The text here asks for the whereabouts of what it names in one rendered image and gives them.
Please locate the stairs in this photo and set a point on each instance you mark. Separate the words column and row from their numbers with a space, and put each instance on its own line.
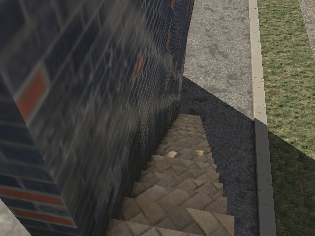
column 179, row 193

